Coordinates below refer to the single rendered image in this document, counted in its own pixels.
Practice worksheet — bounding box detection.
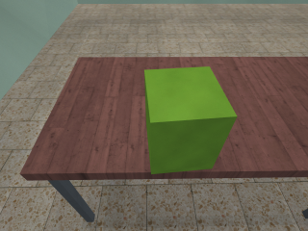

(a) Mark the carton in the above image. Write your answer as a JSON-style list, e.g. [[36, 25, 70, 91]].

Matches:
[[144, 66, 237, 174]]

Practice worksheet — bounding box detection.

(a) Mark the table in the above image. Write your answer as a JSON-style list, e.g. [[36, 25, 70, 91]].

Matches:
[[19, 57, 308, 222]]

